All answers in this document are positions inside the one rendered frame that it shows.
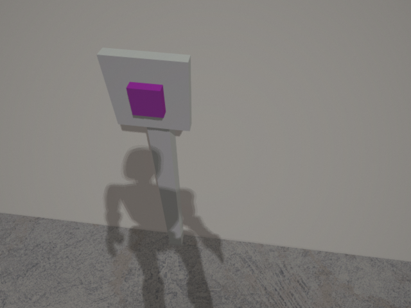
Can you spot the panel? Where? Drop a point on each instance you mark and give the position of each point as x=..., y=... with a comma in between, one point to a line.
x=120, y=67

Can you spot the button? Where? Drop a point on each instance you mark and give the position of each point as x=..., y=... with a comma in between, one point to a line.
x=146, y=99

